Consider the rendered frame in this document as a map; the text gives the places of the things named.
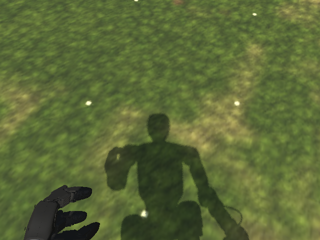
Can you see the left robot hand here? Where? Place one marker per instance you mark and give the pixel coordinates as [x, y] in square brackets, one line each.
[47, 221]

